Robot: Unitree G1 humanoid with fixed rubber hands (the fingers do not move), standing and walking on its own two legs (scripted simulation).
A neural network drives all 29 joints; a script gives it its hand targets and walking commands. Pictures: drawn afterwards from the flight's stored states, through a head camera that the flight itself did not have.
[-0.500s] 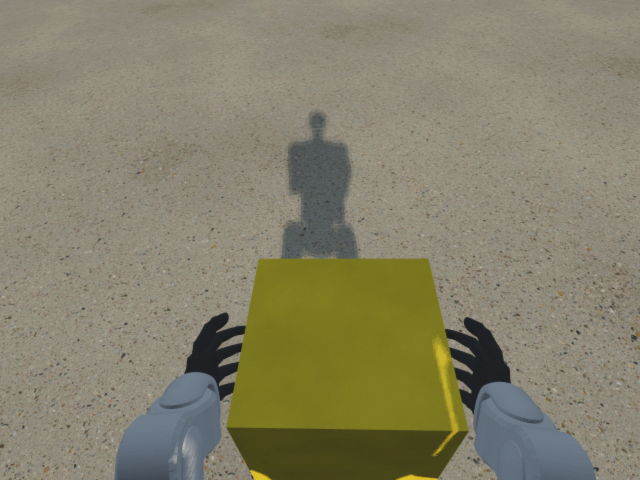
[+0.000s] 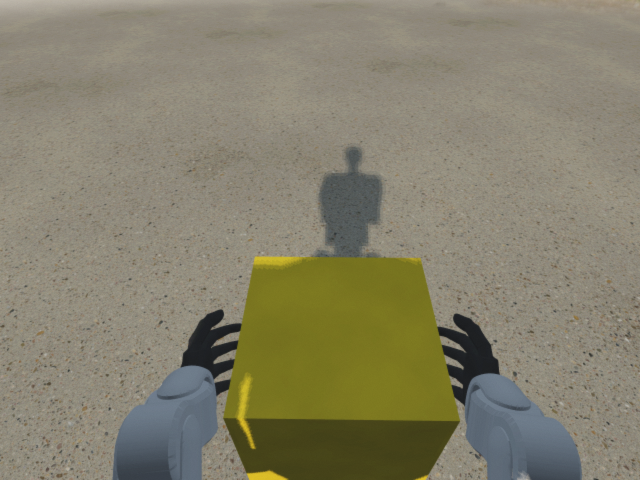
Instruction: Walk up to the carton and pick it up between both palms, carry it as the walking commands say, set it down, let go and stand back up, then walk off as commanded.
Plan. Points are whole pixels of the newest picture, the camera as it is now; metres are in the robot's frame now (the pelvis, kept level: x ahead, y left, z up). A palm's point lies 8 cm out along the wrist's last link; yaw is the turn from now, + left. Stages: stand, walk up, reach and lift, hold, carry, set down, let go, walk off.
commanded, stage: carry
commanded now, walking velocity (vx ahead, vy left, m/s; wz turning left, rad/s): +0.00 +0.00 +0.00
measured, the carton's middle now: (336, 379) +0.27 +0.01 +0.01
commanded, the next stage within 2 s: none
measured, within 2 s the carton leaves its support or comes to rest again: neither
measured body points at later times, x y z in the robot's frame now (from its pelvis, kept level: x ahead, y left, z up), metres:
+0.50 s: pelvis -0.06 -0.03 +0.00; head -0.08 -0.03 +0.45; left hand +0.18 +0.13 +0.08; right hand +0.18 -0.18 +0.09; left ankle -0.06 +0.09 -0.73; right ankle -0.02 -0.09 -0.73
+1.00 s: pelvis -0.09 -0.01 +0.00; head -0.12 -0.01 +0.45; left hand +0.16 +0.14 +0.07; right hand +0.15 -0.16 +0.08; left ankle -0.06 +0.09 -0.73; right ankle -0.02 -0.09 -0.73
